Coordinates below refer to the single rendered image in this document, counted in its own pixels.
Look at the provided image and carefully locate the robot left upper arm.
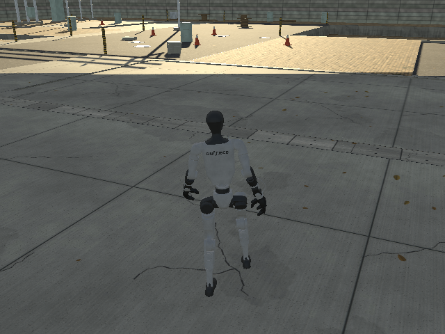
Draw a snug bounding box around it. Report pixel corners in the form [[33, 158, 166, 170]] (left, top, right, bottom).
[[187, 142, 203, 180]]

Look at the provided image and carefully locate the robot right upper arm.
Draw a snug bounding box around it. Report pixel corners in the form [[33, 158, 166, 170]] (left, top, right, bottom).
[[232, 139, 252, 178]]

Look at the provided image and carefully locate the humanoid robot head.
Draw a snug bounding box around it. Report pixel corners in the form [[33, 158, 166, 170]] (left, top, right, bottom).
[[205, 111, 229, 145]]

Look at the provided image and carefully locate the robot left hand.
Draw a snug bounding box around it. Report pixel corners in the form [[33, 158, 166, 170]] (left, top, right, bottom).
[[183, 188, 199, 200]]

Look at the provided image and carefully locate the left robot forearm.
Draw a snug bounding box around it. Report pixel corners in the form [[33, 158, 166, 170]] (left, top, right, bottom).
[[184, 170, 194, 191]]

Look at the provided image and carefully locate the right robot forearm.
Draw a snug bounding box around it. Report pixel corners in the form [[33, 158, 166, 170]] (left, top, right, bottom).
[[246, 167, 264, 200]]

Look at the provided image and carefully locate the robot right hand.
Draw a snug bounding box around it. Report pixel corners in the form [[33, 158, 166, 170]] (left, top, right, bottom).
[[251, 196, 267, 216]]

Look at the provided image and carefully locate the robot torso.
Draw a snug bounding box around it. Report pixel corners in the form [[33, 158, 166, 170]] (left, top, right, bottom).
[[202, 137, 235, 209]]

